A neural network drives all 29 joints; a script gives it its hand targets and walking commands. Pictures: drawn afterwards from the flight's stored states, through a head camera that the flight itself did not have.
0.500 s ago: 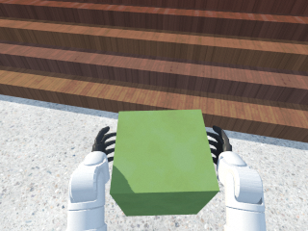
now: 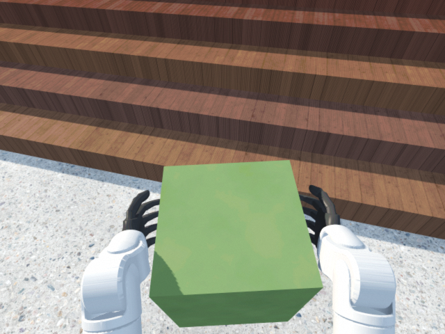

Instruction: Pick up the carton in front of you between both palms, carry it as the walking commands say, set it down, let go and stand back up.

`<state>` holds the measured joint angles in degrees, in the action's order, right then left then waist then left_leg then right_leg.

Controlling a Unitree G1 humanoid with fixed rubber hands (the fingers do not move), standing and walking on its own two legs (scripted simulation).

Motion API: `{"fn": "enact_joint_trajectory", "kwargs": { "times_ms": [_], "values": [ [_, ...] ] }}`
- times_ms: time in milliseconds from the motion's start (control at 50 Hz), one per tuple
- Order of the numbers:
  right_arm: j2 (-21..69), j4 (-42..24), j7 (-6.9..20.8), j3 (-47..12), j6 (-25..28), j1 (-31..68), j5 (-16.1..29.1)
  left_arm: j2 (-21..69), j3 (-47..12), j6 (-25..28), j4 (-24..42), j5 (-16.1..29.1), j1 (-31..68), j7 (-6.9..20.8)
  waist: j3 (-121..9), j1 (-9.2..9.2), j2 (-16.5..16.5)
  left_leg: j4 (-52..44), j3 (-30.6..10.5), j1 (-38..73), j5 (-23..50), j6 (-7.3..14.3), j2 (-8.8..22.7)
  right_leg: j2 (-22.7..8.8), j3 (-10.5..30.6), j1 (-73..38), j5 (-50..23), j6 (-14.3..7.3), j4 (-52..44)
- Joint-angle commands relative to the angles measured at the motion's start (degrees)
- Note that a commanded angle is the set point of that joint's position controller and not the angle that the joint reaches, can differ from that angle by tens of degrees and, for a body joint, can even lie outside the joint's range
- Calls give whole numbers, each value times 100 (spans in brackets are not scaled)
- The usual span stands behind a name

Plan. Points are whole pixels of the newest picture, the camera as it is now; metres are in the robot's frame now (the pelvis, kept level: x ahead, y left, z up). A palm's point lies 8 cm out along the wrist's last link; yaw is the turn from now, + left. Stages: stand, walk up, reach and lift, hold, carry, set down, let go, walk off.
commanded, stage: carry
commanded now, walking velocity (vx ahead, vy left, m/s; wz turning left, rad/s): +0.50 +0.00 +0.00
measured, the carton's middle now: (230, 249) +0.26 +0.01 +0.02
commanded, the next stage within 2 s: none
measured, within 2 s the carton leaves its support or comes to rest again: neither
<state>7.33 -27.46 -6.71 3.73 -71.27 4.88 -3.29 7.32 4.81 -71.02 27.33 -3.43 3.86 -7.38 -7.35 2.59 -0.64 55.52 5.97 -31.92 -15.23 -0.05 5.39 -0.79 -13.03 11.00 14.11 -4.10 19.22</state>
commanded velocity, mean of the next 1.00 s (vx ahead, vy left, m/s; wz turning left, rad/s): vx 0.50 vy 0.00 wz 0.00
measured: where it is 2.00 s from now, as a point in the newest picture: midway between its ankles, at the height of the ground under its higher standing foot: (242, 119)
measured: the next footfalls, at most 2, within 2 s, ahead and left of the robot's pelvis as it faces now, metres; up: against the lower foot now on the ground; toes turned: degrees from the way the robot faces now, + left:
left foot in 0.24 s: +0.36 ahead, +0.11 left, +0.00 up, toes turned +10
right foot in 0.74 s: +0.69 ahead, -0.10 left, +0.00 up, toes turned -12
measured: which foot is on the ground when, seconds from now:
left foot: up 0.00-0.22, down 0.24-0.74, up 0.76-1.00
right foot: down 0.00-0.24, up 0.26-0.72, down 0.74-1.00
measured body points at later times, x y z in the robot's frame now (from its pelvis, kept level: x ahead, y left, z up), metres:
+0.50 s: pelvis +0.34 +0.04 +0.00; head +0.34 +0.05 +0.45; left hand +0.60 +0.16 +0.07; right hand +0.57 -0.14 +0.08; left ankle +0.32 +0.10 -0.75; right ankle +0.34 -0.11 -0.68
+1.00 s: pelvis +0.64 -0.04 -0.01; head +0.70 -0.05 +0.44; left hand +1.02 +0.11 +0.13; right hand +1.02 -0.19 +0.13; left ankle +0.65 +0.09 -0.67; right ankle +0.65 -0.09 -0.75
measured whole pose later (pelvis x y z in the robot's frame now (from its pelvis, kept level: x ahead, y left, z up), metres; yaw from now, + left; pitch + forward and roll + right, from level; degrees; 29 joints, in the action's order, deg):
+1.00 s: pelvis +0.64 -0.04 -0.01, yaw -2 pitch +5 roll +1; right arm 3.0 -10.1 -9.9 14.8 -70.7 38.6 -0.5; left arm 2.8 14.5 -69.8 8.8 0.9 37.9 -11.0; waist 1.7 2.1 0.7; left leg 63.0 2.8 -37.5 -17.9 3.5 3.6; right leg 0.2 -11.4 19.5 12.7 -5.9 26.3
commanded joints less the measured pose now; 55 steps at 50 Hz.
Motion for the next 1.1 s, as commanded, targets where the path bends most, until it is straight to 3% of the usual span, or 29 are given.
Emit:
{"fn": "enact_joint_trajectory", "kwargs": {
  "times_ms": [0,60,140,200,220,240,260,280,300,320,340,360,400,520,600,660,680,700,720,740,760,780,800,820,840,900,960,1020,1080],
  "values": [
    [4980,0,879,-3620,120,1678,1430,4906,-4113,64,465,2121,2385,1157,-615,-154,-482,-957,132,-777,511,-48,20,-1471,1334,-1500,-1720,-336,-973],
    [4916,-84,856,-3675,161,1644,1391,4803,-4053,94,399,2071,2206,1211,-323,-132,-668,-1831,452,-616,886,-18,-152,-1282,845,-1565,-2564,-244,-851],
    [4819,-362,881,-3814,157,1797,1550,4712,-3971,116,441,1951,2047,1186,-19,-119,-850,-2509,777,17,1392,150,-292,-1236,498,-1511,-3093,-164,-783],
    [4752,-391,913,-3827,163,1721,1651,4635,-3974,118,533,1874,1934,1146,-519,-252,-889,-2845,1245,1699,1152,258,-715,-1109,-97,-1393,-4604,75,694],
    [4727,-347,931,-3812,167,1628,1647,4580,-3976,118,558,1851,1929,1135,-868,-360,-658,-2908,1210,2818,826,253,-711,-903,-209,-869,-4163,189,1758],
    [4720,-322,957,-3785,164,1506,1610,4525,-3961,108,575,1850,2004,1129,-1250,-500,-42,-3239,-309,3879,-309,462,285,-731,-108,190,-2654,313,3092],
    [4696,-229,996,-3771,217,1597,1661,4641,-4031,98,681,1871,2069,1144,-1656,-462,1604,-3935,-3220,5006,-911,1386,1828,57,200,1978,-145,565,4898],
    [4921,-203,1036,-3859,236,1547,1749,4744,-4064,147,587,1853,2079,1157,-1387,-395,1427,-4397,-3483,4745,58,1427,1903,26,1021,2567,1116,446,5683],
    [5063,-287,1070,-3929,291,1656,1825,4949,-4075,213,501,1822,2064,1179,-1306,-400,1135,-4279,-2786,4456,974,1366,1753,-253,1224,2677,969,300,5981],
    [5240,-302,1108,-4005,348,1721,1848,5115,-4101,286,427,1802,1984,1196,-1295,-357,466,-4178,-2167,4100,1519,1184,1668,-535,1311,2605,634,224,5723],
    [5369,-300,1142,-4075,403,1790,1885,5253,-4109,357,358,1781,1928,1207,-1184,-337,173,-4237,-1721,3663,1747,992,1540,-660,1302,2438,393,223,5242],
    [5426,-301,1169,-4134,454,1819,1905,5366,-4118,423,251,1723,1849,1205,-1170,-307,225,-4329,-1300,3407,1512,790,1378,-719,1267,2248,182,233,4828],
    [5349,-283,1222,-4161,527,1670,1941,5430,-4119,534,99,1608,1608,1172,-1077,-308,531,-4482,-808,3221,1304,711,1189,-625,991,2150,-5,303,4187],
    [4645,-393,1197,-3990,558,1641,1876,4899,-4188,578,431,1568,1860,970,-403,-335,842,-4614,-32,3281,1436,783,847,-514,454,2694,-815,457,2446],
    [3933,-504,946,-3731,422,2235,1840,4148,-4088,392,709,1797,2662,806,23,-397,902,-4497,284,3214,1918,756,779,-388,241,2468,-1208,314,1650],
    [3343,-281,656,-3437,259,3054,1807,3448,-3759,208,482,1856,3413,608,88,-439,911,-4121,424,3288,2442,660,827,-273,190,1876,-1304,138,1316],
    [3174,-171,551,-3341,206,3398,1805,3229,-3590,160,301,1854,3620,535,-87,-352,888,-3644,537,3287,3010,603,792,-138,86,1397,-1133,95,1300],
    [3008,1,447,-3236,145,3695,1792,3047,-3399,119,29,1834,3794,456,-422,-149,763,-2808,745,3120,3467,479,616,123,-118,558,-918,67,1126],
    [2809,188,351,-3116,88,3958,1762,2868,-3192,86,-236,1813,3943,381,-856,81,385,-1559,848,2712,3183,326,319,209,-132,-459,-539,93,1056],
    [2664,324,258,-3015,34,4302,1772,2640,-2996,54,-399,1795,4233,295,-1442,215,-523,70,796,1863,1831,175,9,-933,1564,-1313,361,-102,623],
    [2738,231,190,-2996,-2,4703,1813,2579,-2922,69,-470,1842,4653,233,-1674,134,-1994,1507,270,142,-1071,46,-864,-2061,4200,-2241,428,-937,-150],
    [2810,578,144,-2886,-45,4870,1796,2718,-2853,29,-693,1944,4781,221,-1690,15,-1803,2331,-471,-404,-1420,249,-647,-2121,4300,-2233,277,-986,-368],
    [2970,584,101,-2812,-36,5192,1844,2951,-2895,41,-647,2057,5180,210,-1686,3,-1334,2535,-683,-565,-1136,444,-389,-1938,3718,-2019,-338,-922,-115],
    [3204,728,82,-2753,-17,5559,1878,3172,-2874,65,-700,2121,5646,223,-1597,-36,-616,2274,-698,-641,-798,526,-197,-1785,3181,-1719,-826,-810,26],
    [3374,906,77,-2689,17,5775,1875,3417,-2896,91,-758,2191,6047,239,-1546,-71,-270,1960,-692,-610,-541,537,-42,-1697,2755,-1440,-1205,-733,59],
    [3629,1397,91,-2510,81,6158,1721,3708,-2814,154,-1089,2196,6636,274,-1788,-60,-389,1403,-488,-532,-311,434,-92,-1554,2125,-1287,-1683,-766,16],
    [3768,1777,97,-2370,81,6430,1579,3848,-2736,149,-1417,2142,6942,307,-1751,-62,-376,606,-296,-950,-187,319,-138,-1497,1803,-1542,-2326,-887,13],
    [3959,1914,147,-2317,40,6691,1598,4023,-2631,112,-1581,2080,7135,343,-1691,-11,-462,-150,-61,-1053,154,265,-197,-1306,1340,-1728,-3180,-798,306],
    [4067,1970,203,-2281,-26,6769,1602,4125,-2522,27,-1668,1982,7124,370,-1774,86,-829,-346,300,-845,174,375,-440,-1165,1026,-1835,-3921,-815,741]
  ]
}}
